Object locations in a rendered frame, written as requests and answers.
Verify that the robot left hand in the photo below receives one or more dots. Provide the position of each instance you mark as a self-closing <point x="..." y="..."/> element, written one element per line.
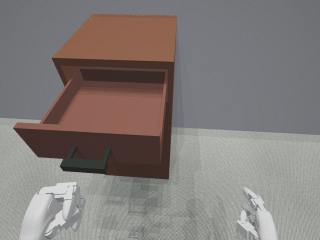
<point x="61" y="202"/>

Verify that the cabinet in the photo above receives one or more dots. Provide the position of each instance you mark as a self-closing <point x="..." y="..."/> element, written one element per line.
<point x="126" y="41"/>

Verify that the robot right hand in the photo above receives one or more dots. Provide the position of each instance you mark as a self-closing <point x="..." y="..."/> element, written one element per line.
<point x="261" y="225"/>

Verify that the drawer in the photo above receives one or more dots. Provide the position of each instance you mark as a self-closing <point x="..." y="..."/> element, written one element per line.
<point x="100" y="108"/>

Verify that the handle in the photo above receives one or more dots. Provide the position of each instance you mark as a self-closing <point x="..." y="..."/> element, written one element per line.
<point x="71" y="164"/>

